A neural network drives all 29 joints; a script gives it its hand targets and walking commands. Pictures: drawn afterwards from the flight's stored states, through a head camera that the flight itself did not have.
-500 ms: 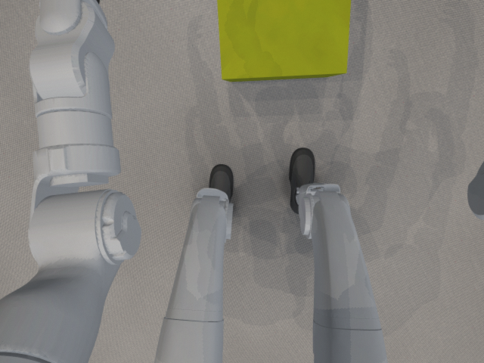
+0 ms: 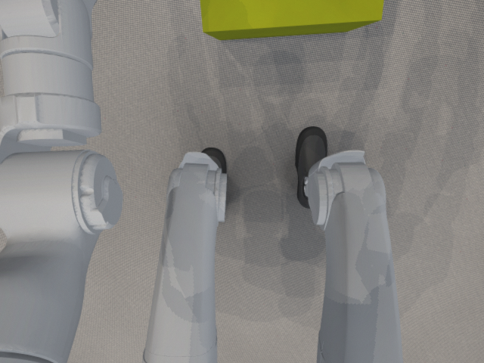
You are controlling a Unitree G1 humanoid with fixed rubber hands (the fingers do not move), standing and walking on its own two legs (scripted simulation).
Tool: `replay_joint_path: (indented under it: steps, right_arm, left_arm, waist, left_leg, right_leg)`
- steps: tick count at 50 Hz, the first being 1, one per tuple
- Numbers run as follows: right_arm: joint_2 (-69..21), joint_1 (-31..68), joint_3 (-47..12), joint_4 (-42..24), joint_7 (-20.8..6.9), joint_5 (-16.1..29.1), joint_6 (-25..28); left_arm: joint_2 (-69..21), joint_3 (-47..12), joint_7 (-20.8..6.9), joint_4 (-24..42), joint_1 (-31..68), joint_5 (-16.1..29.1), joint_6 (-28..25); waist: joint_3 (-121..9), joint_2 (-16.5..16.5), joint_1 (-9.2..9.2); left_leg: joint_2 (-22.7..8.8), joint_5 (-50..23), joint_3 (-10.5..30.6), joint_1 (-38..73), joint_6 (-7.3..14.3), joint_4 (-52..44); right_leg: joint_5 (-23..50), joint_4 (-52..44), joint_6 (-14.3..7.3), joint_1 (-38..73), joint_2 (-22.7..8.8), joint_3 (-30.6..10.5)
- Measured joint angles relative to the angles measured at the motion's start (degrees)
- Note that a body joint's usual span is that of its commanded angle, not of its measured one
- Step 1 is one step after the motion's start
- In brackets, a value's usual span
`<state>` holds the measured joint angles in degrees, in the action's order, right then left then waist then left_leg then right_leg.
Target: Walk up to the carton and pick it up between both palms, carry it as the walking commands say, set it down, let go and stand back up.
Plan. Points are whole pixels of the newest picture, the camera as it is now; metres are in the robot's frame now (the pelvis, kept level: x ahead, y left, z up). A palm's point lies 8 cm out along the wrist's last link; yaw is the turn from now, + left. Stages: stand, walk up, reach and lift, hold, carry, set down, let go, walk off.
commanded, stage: reach and lift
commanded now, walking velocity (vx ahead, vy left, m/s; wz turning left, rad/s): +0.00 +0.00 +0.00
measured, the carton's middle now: out of the picture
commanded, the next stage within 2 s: none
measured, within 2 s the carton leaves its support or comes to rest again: neither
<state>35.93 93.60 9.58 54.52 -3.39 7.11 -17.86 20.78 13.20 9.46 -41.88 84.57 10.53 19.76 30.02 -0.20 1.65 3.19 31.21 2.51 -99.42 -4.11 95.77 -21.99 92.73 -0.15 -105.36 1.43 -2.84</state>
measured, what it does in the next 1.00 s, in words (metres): lowers itself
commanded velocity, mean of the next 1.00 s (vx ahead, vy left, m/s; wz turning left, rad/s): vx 0.00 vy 0.00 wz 0.00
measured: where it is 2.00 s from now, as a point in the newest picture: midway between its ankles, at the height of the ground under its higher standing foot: (260, 190)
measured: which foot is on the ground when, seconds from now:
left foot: down 0.00-1.00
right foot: down 0.00-1.00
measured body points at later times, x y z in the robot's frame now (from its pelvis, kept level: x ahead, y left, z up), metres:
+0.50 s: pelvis +0.00 +0.00 -0.12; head +0.40 -0.02 +0.08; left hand +0.57 +0.19 -0.31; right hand +0.60 -0.24 -0.30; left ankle +0.10 +0.14 -0.50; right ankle +0.14 -0.11 -0.50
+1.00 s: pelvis +0.02 +0.01 -0.19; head +0.41 +0.00 +0.03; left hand +0.58 +0.19 -0.38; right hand +0.60 -0.24 -0.38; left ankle +0.10 +0.14 -0.50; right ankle +0.14 -0.11 -0.50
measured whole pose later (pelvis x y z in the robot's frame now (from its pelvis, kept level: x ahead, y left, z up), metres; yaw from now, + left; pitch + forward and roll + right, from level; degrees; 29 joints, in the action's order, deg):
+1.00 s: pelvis +0.02 +0.01 -0.19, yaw +3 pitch +34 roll +1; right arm 34.1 88.9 7.4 67.7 -0.7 10.4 -4.7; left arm 19.7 3.7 8.7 -55.1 84.0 16.0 7.8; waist 30.0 2.7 -0.6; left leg 4.1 42.1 0.9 -125.8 -2.8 134.3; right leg -33.2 131.0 -0.5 -131.5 -3.6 -1.7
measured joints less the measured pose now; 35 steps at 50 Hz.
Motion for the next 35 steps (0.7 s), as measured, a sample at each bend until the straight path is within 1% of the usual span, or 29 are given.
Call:
replay_joint_path:
  steps: [8,13,17,23,29,31,35]
  right_arm:
    - [-0.9,0.5,-1.4,0.6,1.6,0.8,0.3]
    - [-0.9,1.2,-2.2,2.9,1.9,0.8,1.8]
    - [-0.9,0.4,-3.3,3.6,2.2,1.4,2.9]
    - [-0.9,-1.6,-3.9,3.7,2.6,2.4,4.4]
    - [-0.3,-1.7,-4.2,6.9,2.1,3.0,6.1]
    - [-0.2,-2.1,-4.4,7.9,2.0,2.9,6.8]
    - [-0.8,-2.5,-4.1,11.3,1.9,2.9,8.6]
  left_arm:
    - [0.4,-0.6,-0.4,-1.2,0.9,1.0,-1.1]
    - [0.7,-0.7,-0.9,-4.4,2.0,0.9,-2.7]
    - [0.3,-1.2,-1.3,-5.1,1.0,1.7,-4.0]
    - [-0.3,-2.5,-1.0,-5.1,-0.7,2.7,-5.5]
    - [-1.0,-3.1,-1.2,-8.7,0.1,2.7,-7.0]
    - [-1.4,-3.3,-1.3,-9.8,0.5,2.7,-7.5]
    - [-1.6,-4.5,-1.6,-12.8,1.5,2.7,-8.9]
  waist:
    - [0.0,-0.1,-0.31]
    - [0.0,0.1,-0.57]
    - [0.0,0.6,-0.95]
    - [0.0,1.5,-1.3]
    - [0.0,2.0,-1.33]
    - [0.0,2.2,-1.4]
    - [-0.1,1.6,-1.28]
  left_leg:
    - [0.4,2.4,0.2,-6.4,-0.9,8.4]
    - [0.7,3.9,0.0,-10.3,-1.2,13.7]
    - [1.0,5.0,-0.3,-13.2,-1.2,17.8]
    - [1.3,6.5,-0.8,-17.2,-0.7,23.6]
    - [1.4,7.5,-1.3,-20.8,-0.3,28.3]
    - [1.8,7.7,-1.1,-21.9,-0.2,29.7]
    - [2.0,8.4,-0.8,-23.6,-0.2,32.2]
  right_leg:
    - [-2.0,8.7,-0.5,-7.1,0.1,0.3]
    - [-3.3,14.2,-0.6,-11.3,-0.1,0.2]
    - [-4.3,18.3,-0.5,-14.3,-0.3,0.0]
    - [-5.6,23.8,0.1,-18.3,-0.6,-0.2]
    - [-6.3,28.2,0.6,-21.9,-0.9,-0.5]
    - [-6.8,29.5,0.6,-22.7,-1.5,-0.3]
    - [-7.9,31.9,0.3,-24.0,-2.5,0.3]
